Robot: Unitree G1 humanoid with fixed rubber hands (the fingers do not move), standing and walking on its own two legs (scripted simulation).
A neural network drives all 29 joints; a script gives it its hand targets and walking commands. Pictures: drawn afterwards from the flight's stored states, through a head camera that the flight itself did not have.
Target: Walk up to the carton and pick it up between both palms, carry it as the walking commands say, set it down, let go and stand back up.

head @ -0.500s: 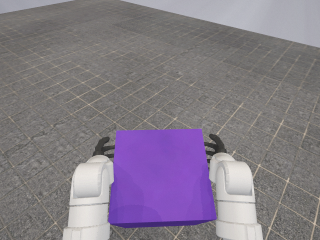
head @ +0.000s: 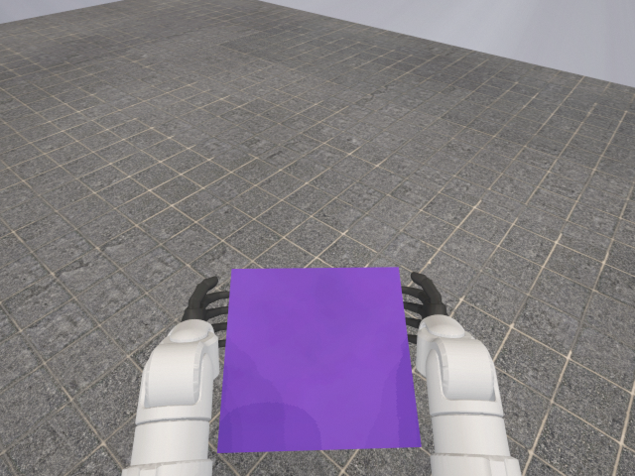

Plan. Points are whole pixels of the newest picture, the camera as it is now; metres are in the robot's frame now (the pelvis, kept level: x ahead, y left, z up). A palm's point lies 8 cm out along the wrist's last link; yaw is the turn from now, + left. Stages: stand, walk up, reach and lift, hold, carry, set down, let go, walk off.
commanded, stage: carry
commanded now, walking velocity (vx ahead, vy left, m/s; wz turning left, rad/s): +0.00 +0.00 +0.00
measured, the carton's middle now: (314, 364) +0.30 +0.00 -0.03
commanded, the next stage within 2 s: none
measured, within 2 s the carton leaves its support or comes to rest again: neither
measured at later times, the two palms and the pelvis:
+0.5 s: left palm (206, 335) +0.29 +0.13 +0.07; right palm (443, 331) +0.29 -0.16 +0.07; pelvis +0.00 -0.01 +0.00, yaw +0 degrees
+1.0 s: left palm (198, 334) +0.28 +0.14 +0.08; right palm (441, 327) +0.28 -0.15 +0.08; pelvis +0.00 -0.01 +0.00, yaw +0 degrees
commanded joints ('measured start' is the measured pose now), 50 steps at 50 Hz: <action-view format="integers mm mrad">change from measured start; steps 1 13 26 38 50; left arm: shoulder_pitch -465 -444 -438 -436 -471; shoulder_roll -817 -786 -803 -868 -898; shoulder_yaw -514 -503 -537 -630 -602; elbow -83 -68 -113 -231 -197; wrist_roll -316 -299 -328 -428 -413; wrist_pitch -60 -105 -72 80 97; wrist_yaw -250 -244 -243 -252 -261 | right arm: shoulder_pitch -412 -394 -388 -388 -420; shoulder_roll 862 830 838 880 904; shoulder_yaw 521 516 550 631 597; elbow -47 -42 -91 -202 -163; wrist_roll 313 297 330 426 416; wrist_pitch -41 -90 -56 94 113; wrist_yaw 248 240 241 249 260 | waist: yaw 0 -1 -2 0 0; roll -18 -21 -19 -19 -13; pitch -262 -250 -247 -251 -238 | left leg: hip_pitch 161 148 150 157 160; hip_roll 113 110 110 111 113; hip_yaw -98 -86 -84 -88 -102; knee -26 -27 -24 -21 -21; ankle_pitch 151 123 116 135 120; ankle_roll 22 12 11 16 19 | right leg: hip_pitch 38 47 37 21 -8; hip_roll -185 -188 -189 -187 -188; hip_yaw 133 133 130 123 124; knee -100 -112 -117 -113 -123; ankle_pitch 317 341 333 322 251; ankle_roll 26 31 30 25 24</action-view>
